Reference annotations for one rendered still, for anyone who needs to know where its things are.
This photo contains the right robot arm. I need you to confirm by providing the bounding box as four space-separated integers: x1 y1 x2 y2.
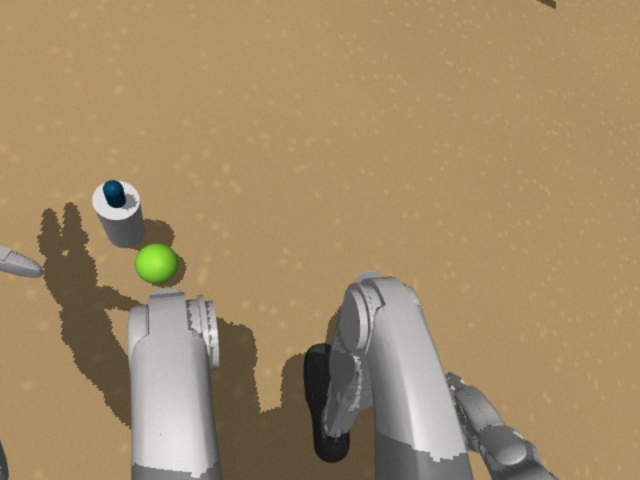
478 425 559 480

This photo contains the left robot hand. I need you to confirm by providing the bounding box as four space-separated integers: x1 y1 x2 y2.
0 245 43 278

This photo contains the right robot foot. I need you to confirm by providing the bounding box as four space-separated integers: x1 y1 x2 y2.
303 343 350 463

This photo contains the right robot hand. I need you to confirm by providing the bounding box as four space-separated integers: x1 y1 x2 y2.
445 372 506 453

